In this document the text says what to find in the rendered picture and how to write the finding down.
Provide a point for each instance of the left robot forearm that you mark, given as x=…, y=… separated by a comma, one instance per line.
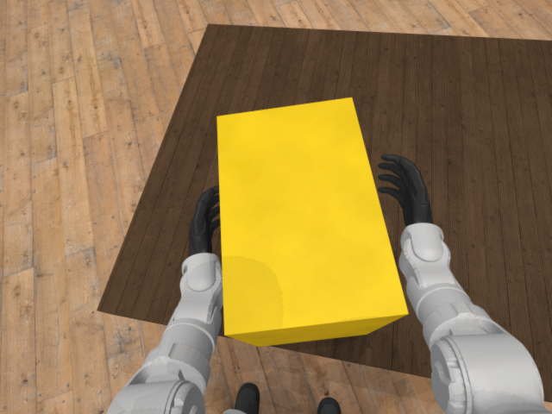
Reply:
x=190, y=337

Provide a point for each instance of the right robot upper arm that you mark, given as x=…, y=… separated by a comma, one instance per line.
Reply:
x=484, y=374

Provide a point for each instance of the left robot foot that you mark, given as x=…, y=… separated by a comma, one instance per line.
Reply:
x=248, y=399

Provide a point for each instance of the right robot forearm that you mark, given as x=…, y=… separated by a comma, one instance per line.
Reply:
x=440, y=303

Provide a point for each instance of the left robot upper arm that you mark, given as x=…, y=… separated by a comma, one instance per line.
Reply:
x=166, y=397

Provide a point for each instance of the carton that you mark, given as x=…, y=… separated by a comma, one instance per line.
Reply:
x=305, y=251

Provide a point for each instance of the table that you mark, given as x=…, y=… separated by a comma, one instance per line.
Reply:
x=473, y=113

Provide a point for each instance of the right robot hand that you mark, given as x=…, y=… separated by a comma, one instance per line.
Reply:
x=412, y=194

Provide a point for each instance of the left robot hand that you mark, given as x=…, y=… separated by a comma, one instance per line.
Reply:
x=202, y=228

